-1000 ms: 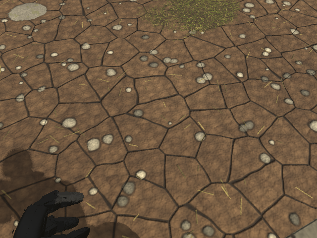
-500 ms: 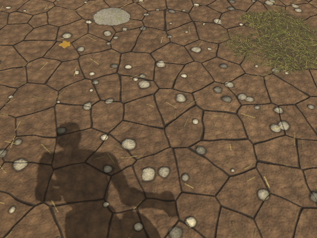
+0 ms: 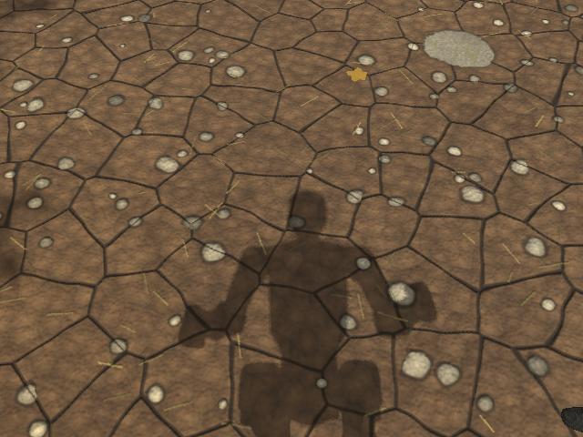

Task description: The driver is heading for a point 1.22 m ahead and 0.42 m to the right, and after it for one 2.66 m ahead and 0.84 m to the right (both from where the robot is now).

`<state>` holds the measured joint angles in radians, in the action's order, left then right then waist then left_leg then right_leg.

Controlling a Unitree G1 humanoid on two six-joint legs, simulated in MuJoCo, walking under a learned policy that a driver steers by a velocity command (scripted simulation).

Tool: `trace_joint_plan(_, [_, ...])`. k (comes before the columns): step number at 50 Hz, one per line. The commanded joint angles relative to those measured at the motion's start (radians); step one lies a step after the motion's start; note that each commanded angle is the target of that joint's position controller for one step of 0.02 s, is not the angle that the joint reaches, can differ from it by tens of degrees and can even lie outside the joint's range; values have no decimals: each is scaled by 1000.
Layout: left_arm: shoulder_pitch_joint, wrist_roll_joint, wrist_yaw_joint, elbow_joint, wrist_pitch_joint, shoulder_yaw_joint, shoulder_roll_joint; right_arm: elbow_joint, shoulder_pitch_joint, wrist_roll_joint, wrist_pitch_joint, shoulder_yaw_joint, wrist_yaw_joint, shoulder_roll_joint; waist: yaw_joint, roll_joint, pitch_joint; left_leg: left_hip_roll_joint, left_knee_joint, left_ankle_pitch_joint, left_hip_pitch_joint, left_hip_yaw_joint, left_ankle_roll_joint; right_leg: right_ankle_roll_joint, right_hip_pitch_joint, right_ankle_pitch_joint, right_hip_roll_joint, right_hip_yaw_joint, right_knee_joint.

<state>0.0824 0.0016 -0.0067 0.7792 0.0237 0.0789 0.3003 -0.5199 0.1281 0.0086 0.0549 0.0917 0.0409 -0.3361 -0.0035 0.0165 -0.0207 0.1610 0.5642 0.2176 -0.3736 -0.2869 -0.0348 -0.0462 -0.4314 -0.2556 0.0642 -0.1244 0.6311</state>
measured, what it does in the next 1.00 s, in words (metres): steps to the right, turning right: right foot, then right foot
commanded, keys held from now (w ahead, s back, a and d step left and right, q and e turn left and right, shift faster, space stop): e+shift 0.34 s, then w+e+shift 0.42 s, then w+q+shift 0.24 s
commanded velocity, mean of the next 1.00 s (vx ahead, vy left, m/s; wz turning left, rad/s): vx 0.44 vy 0.00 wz -0.48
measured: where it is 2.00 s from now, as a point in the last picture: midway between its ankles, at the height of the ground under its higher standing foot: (537, 228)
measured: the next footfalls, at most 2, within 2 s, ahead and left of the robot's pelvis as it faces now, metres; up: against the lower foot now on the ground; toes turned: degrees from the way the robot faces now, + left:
right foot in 0.04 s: +0.08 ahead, -0.13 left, +0.00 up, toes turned +7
right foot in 0.76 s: +0.18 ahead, -0.31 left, +0.00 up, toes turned -37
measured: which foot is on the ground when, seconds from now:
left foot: down 0.00-0.78, up 0.80-1.00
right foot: up 0.00-0.02, down 0.04-0.32, up 0.34-0.74, down 0.76-1.00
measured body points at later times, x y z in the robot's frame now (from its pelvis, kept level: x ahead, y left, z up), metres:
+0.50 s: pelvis +0.03 -0.03 +0.01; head +0.05 -0.04 +0.46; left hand +0.29 +0.20 -0.07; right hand +0.05 -0.34 -0.09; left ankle +0.00 +0.10 -0.73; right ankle +0.01 -0.16 -0.65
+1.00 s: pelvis +0.23 -0.29 +0.00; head +0.24 -0.31 +0.45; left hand +0.43 -0.10 -0.11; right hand +0.17 -0.56 -0.12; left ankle +0.38 -0.18 -0.64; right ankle +0.15 -0.29 -0.73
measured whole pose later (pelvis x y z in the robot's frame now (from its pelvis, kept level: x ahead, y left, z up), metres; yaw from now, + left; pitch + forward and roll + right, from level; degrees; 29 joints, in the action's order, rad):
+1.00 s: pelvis +0.23 -0.29 +0.00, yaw -33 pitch +1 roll +0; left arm 0.38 -0.03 0.03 0.76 0.07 0.03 0.27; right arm -0.76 0.29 -0.01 -0.02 0.03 -0.05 -0.28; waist 0.00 0.04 0.00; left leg -0.10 1.19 0.13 -0.69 -0.05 -0.02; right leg 0.10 -0.07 -0.33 0.09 0.10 0.39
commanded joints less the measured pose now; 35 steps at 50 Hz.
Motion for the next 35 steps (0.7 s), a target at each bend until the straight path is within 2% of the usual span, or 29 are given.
trace_joint_plan(1, [14, -17, 18, -65, 28, 10, 71, 50, 31, -9, -15, -1, -7, -58, 10, 126, 192, -231, -43, -225, 125, -172, -94, 51, 209, 207, -71, 8, -203])
trace_joint_plan(2, [-12, -40, 21, -86, 26, 2, 86, 32, 86, -33, -20, -25, -11, 8, 45, -14, 186, -149, 53, 2, 91, -87, -37, 95, 268, 322, -202, -153, -280])
trace_joint_plan(3, [-85, -58, 19, -90, 22, -16, 77, 22, 180, -46, -27, -26, -18, 13, 150, -212, 122, -55, 90, 279, 106, 34, 28, 219, 171, 414, -291, -275, -301])
trace_joint_plan(4, [-114, -53, 20, -102, 21, -30, 32, 17, 148, -54, -35, -17, -18, -28, 136, -237, 85, -109, 46, 222, 151, 80, 65, 269, 75, 246, -303, -349, -341])
trace_joint_plan(5, [-109, -30, 22, -109, 16, -26, 39, 11, 86, -51, -43, -8, -17, -59, 98, -185, 64, -118, -22, 132, 180, 100, 64, 220, 74, 133, -231, -290, -329])
trace_joint_plan(6, [-66, -9, 20, -102, 10, -11, 92, 11, 24, -49, -47, -3, -16, -60, 59, -152, 60, -108, -37, 77, 202, 121, 60, 176, 71, 55, -184, -257, -313])
trace_joint_plan(7, [-35, 8, 17, -110, 7, 7, 155, 23, -13, -45, -46, 2, -14, -66, 37, -150, 39, -99, -24, 68, 187, 141, 53, 166, 66, 18, -173, -278, -316])
trace_joint_plan(8, [-23, 16, 11, -116, 1, 22, 199, 29, -12, -37, -48, 3, -13, -57, 38, -162, 21, -95, -17, 82, 156, 165, 49, 172, 78, 5, -180, -314, -315])
trace_joint_plan(9, [-9, 19, 4, -125, -6, 28, 207, 23, -2, -29, -54, 2, -12, -46, 35, -177, 18, -89, -7, 103, 130, 189, 48, 183, 95, 17, -181, -335, -306])
trace_joint_plan(12, [19, 27, -9, -154, -23, 36, 172, 1, 33, -15, -71, 8, -9, -22, 23, -206, 69, -75, 6, 137, 82, 205, 46, 221, 190, 185, -180, -398, -247])
trace_joint_plan(14, [6, 33, -11, -176, -34, 42, 157, -20, 71, -10, -82, 14, -13, -12, 35, -194, 126, -91, -43, 95, 126, 198, 37, 221, 217, 336, -171, -409, -187])
trace_joint_plan(15, [-8, 37, -11, -191, -40, 41, 144, -32, 99, -9, -84, 19, -15, -18, 45, -167, 156, -129, -87, 19, 195, 185, 25, 200, 184, 345, -147, -385, -141])
trace_joint_plan(16, [-7, 43, -11, -213, -44, 39, 126, -40, 89, -20, -82, 32, -17, -61, 17, -41, 155, -201, -106, -119, 264, 121, -19, 154, 75, 265, -79, -288, -69])
trace_joint_plan(17, [9, 48, -8, -219, -44, 38, 122, -41, 83, -33, -76, 42, -17, -88, 10, 126, 129, -323, -159, -320, 329, 8, -98, 96, -79, 54, 8, -158, 44])
trace_joint_plan(18, [39, 41, 1, -214, -41, 36, 109, -39, 85, -45, -76, 47, -14, -100, 15, 272, 146, -516, -242, -318, 429, -162, -213, 52, -244, -292, 51, -36, 242])
trace_joint_plan(19, [21, 34, 8, -218, -36, 46, 145, -30, 100, -38, -84, 40, -9, -79, 31, 180, 129, -588, -277, -140, 436, -202, -240, 36, -345, -298, -47, -21, 432])
trace_joint_plan(20, [5, 39, 15, -219, -39, 47, 147, -30, 96, -19, -90, 34, -1, -62, 30, 94, 97, -559, -309, 126, 416, -157, -206, 36, -384, -212, -104, -9, 492])
trace_joint_plan(21, [2, 39, 21, -221, -42, 41, 130, -35, 90, -1, -99, 32, 5, -70, 31, 77, 46, -518, -341, 255, 413, -115, -172, 28, -437, -143, -127, 5, 517])
trace_joint_plan(22, [-16, 35, 28, -225, -39, 33, 113, -45, 108, 4, -108, 31, 8, -81, 47, 68, 18, -500, -361, 281, 433, -79, -151, 21, -489, -98, -144, 23, 542])
trace_joint_plan(25, [-62, 36, 45, -255, -23, 16, 90, -72, 179, -14, -126, 32, 1, -104, 94, 63, -19, -461, -407, 254, 443, 57, -121, 12, -520, -32, -167, 76, 533])
trace_joint_plan(28, [-96, 36, 52, -281, -10, 4, 76, -101, 209, -17, -138, 35, -11, -124, 107, 79, -49, -472, -432, 202, 444, 161, -118, 4, -522, 19, -194, 85, 468])
trace_joint_plan(29, [-137, -80, 96, -290, -49, 6, 98, -131, 258, -71, -137, 24, -29, -125, 109, 42, -60, -470, -457, 213, 385, 241, -90, 20, -440, 13, -171, 125, 423])
trace_joint_plan(30, [-139, -69, 117, -295, -61, 8, 94, -136, 240, -69, -139, 26, -35, -130, 102, 95, -79, -457, -464, 200, 346, 299, -70, 30, -389, 30, -175, 149, 375])
trace_joint_plan(31, [-151, -51, 129, -301, -63, 5, 94, -141, 232, -64, -141, 26, -36, -136, 100, 127, -89, -455, -473, 199, 326, 343, -55, 45, -349, 31, -179, 168, 334])
trace_joint_plan(32, [-165, -39, 136, -306, -63, 2, 94, -149, 232, -62, -142, 27, -35, -142, 99, 141, -103, -459, -479, 197, 317, 379, -45, 60, -321, 25, -180, 189, 299])
trace_joint_plan(34, [-191, -35, 135, -313, -58, -6, 92, -172, 250, -59, -134, 30, -37, -156, 100, 133, -118, -469, -461, 154, 346, 441, -37, 100, -276, -45, -165, 231, 219])
trace_joint_plan(35, [-183, -40, 128, -310, -57, -10, 88, -183, 257, -56, -128, 30, -37, -164, 89, 130, -116, -469, -422, 36, 355, 478, -33, 128, -223, -96, -138, 267, 177])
